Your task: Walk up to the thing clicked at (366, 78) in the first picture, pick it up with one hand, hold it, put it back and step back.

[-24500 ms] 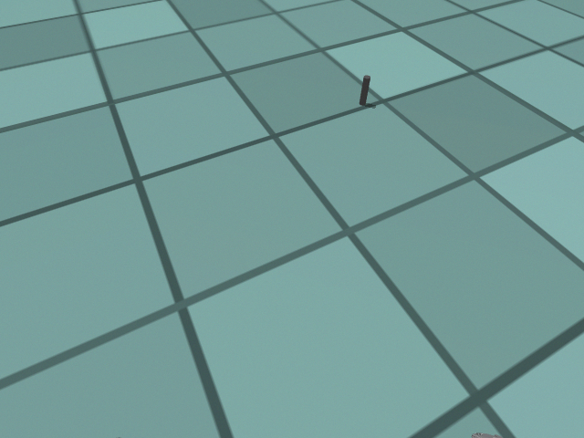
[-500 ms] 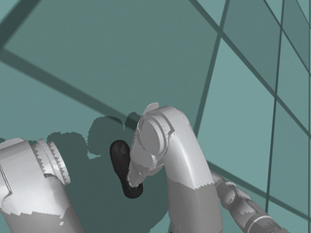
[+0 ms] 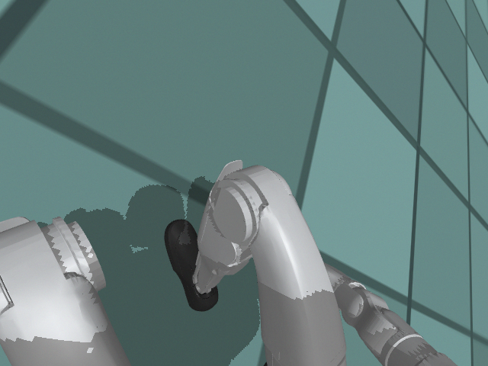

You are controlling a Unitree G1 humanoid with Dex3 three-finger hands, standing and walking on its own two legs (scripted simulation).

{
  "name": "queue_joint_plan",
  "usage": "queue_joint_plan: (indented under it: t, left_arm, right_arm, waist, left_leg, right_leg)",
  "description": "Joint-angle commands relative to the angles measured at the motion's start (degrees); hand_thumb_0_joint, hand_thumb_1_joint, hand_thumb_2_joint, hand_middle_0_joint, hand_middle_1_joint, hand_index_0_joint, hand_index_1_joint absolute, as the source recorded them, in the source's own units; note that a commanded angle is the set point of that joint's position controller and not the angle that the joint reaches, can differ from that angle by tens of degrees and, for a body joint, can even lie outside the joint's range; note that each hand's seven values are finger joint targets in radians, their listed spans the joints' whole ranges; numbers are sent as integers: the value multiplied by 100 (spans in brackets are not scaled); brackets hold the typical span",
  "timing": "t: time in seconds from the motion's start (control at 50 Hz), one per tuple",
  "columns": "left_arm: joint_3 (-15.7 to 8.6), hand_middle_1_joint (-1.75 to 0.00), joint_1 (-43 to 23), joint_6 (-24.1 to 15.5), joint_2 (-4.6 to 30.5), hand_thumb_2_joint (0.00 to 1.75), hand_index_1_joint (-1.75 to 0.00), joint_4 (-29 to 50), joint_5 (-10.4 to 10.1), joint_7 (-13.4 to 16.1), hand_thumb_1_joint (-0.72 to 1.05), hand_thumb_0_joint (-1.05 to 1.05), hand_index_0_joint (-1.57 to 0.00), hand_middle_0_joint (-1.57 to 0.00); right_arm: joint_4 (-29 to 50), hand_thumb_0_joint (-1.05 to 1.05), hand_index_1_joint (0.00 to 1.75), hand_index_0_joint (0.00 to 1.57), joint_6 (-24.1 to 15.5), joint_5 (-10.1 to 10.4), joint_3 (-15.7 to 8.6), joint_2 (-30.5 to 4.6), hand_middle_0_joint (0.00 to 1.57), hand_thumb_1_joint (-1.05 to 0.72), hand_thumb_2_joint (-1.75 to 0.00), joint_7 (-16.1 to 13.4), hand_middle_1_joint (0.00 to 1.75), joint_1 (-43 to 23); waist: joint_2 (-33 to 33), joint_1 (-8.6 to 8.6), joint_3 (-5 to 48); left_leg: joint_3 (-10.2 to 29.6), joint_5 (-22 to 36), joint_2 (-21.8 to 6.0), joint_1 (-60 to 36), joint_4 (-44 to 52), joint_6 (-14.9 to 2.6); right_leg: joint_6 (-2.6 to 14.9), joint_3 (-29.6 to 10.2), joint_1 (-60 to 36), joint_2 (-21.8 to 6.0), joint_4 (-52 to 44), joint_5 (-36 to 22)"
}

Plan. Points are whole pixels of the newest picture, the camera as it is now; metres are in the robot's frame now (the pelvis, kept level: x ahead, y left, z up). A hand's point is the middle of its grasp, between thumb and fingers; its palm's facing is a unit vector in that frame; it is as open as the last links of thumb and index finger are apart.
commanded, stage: open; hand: left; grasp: from the side
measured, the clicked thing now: out of the picture +0.46 +0.33 -0.21
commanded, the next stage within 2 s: withdraw in 0.26 s
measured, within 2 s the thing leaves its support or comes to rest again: neither
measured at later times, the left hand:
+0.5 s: hand out of the picture +0.47 +0.32 -0.17, palm faces +0.46 -0.89 +0.00, open 15.3 cm
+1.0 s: hand out of the picture +0.39 +0.40 -0.10, palm faces +0.34 -0.92 -0.19, open 17.5 cm
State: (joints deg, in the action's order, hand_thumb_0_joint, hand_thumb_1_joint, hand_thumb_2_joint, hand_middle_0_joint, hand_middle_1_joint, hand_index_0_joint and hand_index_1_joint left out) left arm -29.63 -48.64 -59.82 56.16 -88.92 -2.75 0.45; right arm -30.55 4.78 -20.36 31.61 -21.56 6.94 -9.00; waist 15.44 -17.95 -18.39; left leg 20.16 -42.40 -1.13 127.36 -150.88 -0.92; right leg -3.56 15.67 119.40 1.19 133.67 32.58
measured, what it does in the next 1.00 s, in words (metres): stands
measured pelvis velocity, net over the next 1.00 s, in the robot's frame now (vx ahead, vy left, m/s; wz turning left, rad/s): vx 0.00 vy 0.00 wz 0.07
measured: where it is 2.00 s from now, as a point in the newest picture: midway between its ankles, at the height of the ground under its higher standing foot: (144, 319)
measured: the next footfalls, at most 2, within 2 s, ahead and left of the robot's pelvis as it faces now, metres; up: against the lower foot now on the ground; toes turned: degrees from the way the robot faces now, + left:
none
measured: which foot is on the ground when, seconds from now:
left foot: down 0.00-1.00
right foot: down 0.00-1.00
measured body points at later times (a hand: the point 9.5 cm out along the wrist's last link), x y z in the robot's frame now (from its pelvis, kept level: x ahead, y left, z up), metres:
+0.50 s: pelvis +0.00 +0.00 +0.00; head +0.25 +0.19 +0.31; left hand +0.44 +0.37 -0.17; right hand +0.15 -0.25 -0.04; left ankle +0.07 +0.12 -0.26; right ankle +0.15 -0.12 -0.26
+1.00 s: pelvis +0.00 +0.00 +0.02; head +0.21 +0.17 +0.39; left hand +0.37 +0.44 -0.08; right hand +0.18 -0.25 -0.04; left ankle +0.07 +0.12 -0.26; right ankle +0.15 -0.12 -0.26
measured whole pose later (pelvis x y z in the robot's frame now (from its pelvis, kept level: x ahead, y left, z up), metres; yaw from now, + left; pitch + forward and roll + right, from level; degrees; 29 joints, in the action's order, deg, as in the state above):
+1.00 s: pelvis +0.00 +0.00 +0.02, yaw +4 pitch +24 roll -15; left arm -30.1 -37.8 -33.5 48.0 -64.6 0.9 -11.8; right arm -33.3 6.4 -7.8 15.5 -19.0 5.3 0.8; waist 7.6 -9.9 -5.3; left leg 12.3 -40.4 -1.4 128.7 -143.5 -2.2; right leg -2.2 10.2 122.3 -0.8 131.3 33.7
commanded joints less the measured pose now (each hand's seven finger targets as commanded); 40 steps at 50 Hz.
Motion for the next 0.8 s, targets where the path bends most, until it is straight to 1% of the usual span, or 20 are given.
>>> queue_joint_plan:
  t: [0.0, 0.08, 0.1, 0.18, 0.28, 0.34, 0.36, 0.38, 0.4, 0.44, 0.48, 0.52, 0.56, 0.58, 0.62, 0.66, 0.72, 0.74, 0.76, 0.78]
  left_arm:
    - [-18, -64, -1326, -421, 869, 47, -63, 784, -40, 9, -17, 0, -76, -76]
    - [-55, -57, -1259, -426, 914, 42, -57, 745, -14, 29, -24, 0, -69, -68]
    - [-3, -54, -1297, -437, 873, 40, -53, 723, -10, 32, -24, 0, -65, -65]
    - [-40, -43, -1260, -426, 895, 32, -43, 680, -40, 38, -31, 0, -54, -54]
    - [-15, -31, -1271, -433, 862, 23, -31, 719, -27, 37, -40, 0, -42, -43]
    - [40, -24, -1360, -443, 875, 17, -24, 720, -4, 28, -47, 0, -35, -35]
    - [-27, -22, -1233, -436, 841, 19, -22, 644, -26, 34, -49, 0, -27, -28]
    - [-75, -17, -1273, -460, 971, 15, -17, 730, -34, 34, -50, 0, -23, -23]
    - [-77, -13, -1297, -474, 987, 12, -14, 771, -57, 19, -52, 0, -19, -20]
    - [-229, -11, -1274, -492, 1230, 11, -11, 1004, -38, -11, -51, 0, -15, -16]
    - [-439, -7, -1267, -450, 1589, 7, -7, 1297, -25, -59, -54, 0, -13, -13]
    - [-642, -4, -1133, -344, 1710, 5, -4, 1475, -73, -140, -58, 0, -10, -10]
    - [-912, -3, -1155, -221, 2002, 3, -3, 1961, -124, -233, -61, 0, -9, -9]
    - [-947, -3, -1116, -132, 2039, 3, -3, 2099, -131, -331, -61, 0, -9, -9]
    - [-979, -3, -965, 108, 2029, 2, -3, 2359, -143, -587, -61, 0, -9, -10]
    - [-933, -3, -643, 403, 1801, 2, -3, 2313, -182, -830, -61, 0, -9, -8]
    - [-623, -5, -342, 848, 1021, 3, -4, 2365, -409, -1186, -61, 0, -8, -7]
    - [-624, -5, -271, 980, 970, 3, -4, 2434, -461, -1275, -61, 0, -9, -7]
    - [-459, -5, -178, 1097, 708, 3, -4, 2372, -515, -1389, -61, 0, -8, -6]
    - [-499, -6, -246, 1178, 767, 3, -4, 2606, -548, -1462, -61, 0, -7, -5]
  right_arm:
    - [-63, 0, 30, 20, 98, -26, -671, -2129, 20, -92, -90, -126, 30, 379]
    - [-33, 0, 30, 20, 108, -32, -656, -2135, 20, -92, -90, -124, 30, 363]
    - [-45, 0, 30, 20, 116, -36, -643, -2129, 20, -91, -90, -128, 30, 368]
    - [-6, 0, 30, 20, 114, -27, -645, -2105, 20, -91, -90, -121, 30, 347]
    - [-16, 0, 30, 20, 100, -28, -647, -2121, 20, -92, -90, -126, 30, 379]
    - [-50, 0, 30, 20, 96, -35, -652, -2146, 20, -92, -90, -121, 30, 360]
    - [-27, 0, 30, 20, 104, -33, -643, -2159, 20, -90, -90, -126, 30, 346]
    - [-10, 0, 30, 20, 111, -26, -638, -2152, 20, -90, -90, -127, 30, 325]
    - [-15, 0, 30, 20, 113, -27, -629, -2151, 20, -90, -90, -125, 30, 329]
    - [3, 0, 30, 20, 130, -18, -640, -2167, 20, -90, -90, -145, 30, 348]
    - [-14, 0, 30, 20, 163, 7, -675, -2170, 20, -91, -90, -163, 30, 388]
    - [-14, 0, 30, 20, 178, 39, -722, -2146, 20, -91, -90, -184, 30, 439]
    - [2, 0, 30, 20, 213, 79, -809, -2182, 20, -92, -90, -213, 30, 557]
    - [8, 0, 30, 20, 223, 124, -871, -2169, 20, -92, -90, -232, 30, 557]
    - [6, 0, 30, 20, 236, 214, -1010, -2136, 20, -92, -90, -268, 30, 652]
    - [9, 0, 30, 20, 248, 308, -1156, -2078, 20, -91, -90, -295, 30, 787]
    - [11, 0, 30, 20, 177, 526, -1368, -2007, 20, -90, -90, -315, 30, 902]
    - [37, 0, 30, 20, 162, 596, -1433, -2013, 20, -90, -90, -313, 30, 963]
    - [-21, 0, 30, 20, 144, 670, -1494, -1993, 20, -89, -90, -311, 30, 1030]
    - [41, 0, 30, 20, 109, 739, -1575, -1986, 20, -89, -90, -319, 30, 1016]
  waist:
    - [-3472, -816, 3292]
    - [-3481, -802, 3233]
    - [-3491, -851, 3198]
    - [-3339, -811, 3189]
    - [-3406, -829, 3281]
    - [-3519, -860, 3204]
    - [-3477, -843, 3208]
    - [-3494, -783, 3246]
    - [-3493, -798, 3280]
    - [-3649, -710, 3359]
    - [-3834, -575, 3538]
    - [-3960, -469, 3694]
    - [-4104, -335, 4133]
    - [-4241, -261, 4138]
    - [-4303, -147, 4327]
    - [-4075, -82, 4392]
    - [-3782, -34, 4084]
    - [-3723, -4, 4096]
    - [-3616, -21, 3968]
    - [-3473, 44, 4033]
  left_leg:
    - [-286, 1173, -389, -2387, 1990, 226]
    - [-235, 1096, -401, -2412, 2043, 241]
    - [-231, 1138, -403, -2405, 2032, 236]
    - [-304, 934, -371, -2227, 1995, 183]
    - [-251, 1165, -401, -2421, 2015, 219]
    - [-232, 1086, -398, -2413, 2038, 232]
    - [-173, 1141, -407, -2459, 2085, 251]
    - [-207, 1119, -405, -2440, 2058, 244]
    - [-216, 1119, -400, -2419, 2024, 230]
    - [-209, 1248, -413, -2560, 2092, 261]
    - [-290, 1302, -417, -2616, 2082, 264]
    - [-367, 1523, -416, -2710, 2060, 267]
    - [-425, 1765, -414, -2826, 2076, 280]
    - [-447, 1826, -412, -2887, 2136, 295]
    - [-538, 1730, -395, -2824, 2194, 279]
    - [-636, 1599, -366, -2552, 2232, 238]
    - [-651, 1252, -340, -2299, 2404, 196]
    - [-632, 1157, -331, -2305, 2447, 190]
    - [-601, 1020, -319, -2230, 2483, 175]
    - [-598, 885, -311, -2130, 2490, 137]
  right_leg:
    - [340, 409, -1728, 318, -774, -1010]
    - [345, 438, -1679, 317, -768, -937]
    - [336, 442, -1701, 312, -763, -978]
    - [334, 417, -1740, 339, -841, -841]
    - [331, 427, -1761, 325, -795, -994]
    - [342, 443, -1679, 318, -774, -948]
    - [342, 478, -1671, 308, -751, -976]
    - [345, 461, -1681, 319, -760, -948]
    - [343, 448, -1724, 323, -759, -959]
    - [346, 450, -1759, 303, -728, -1010]
    - [358, 387, -1825, 302, -728, -1018]
    - [358, 330, -1948, 301, -720, -1153]
    - [363, 284, -2152, 296, -710, -1302]
    - [375, 267, -2069, 280, -692, -1299]
    - [402, 187, -2082, 271, -725, -1233]
    - [399, 125, -2171, 260, -802, -1195]
    - [437, 139, -1646, 220, -846, -882]
    - [445, 155, -1517, 211, -857, -794]
    - [449, 159, -1329, 189, -852, -700]
    - [457, 147, -1278, 183, -857, -619]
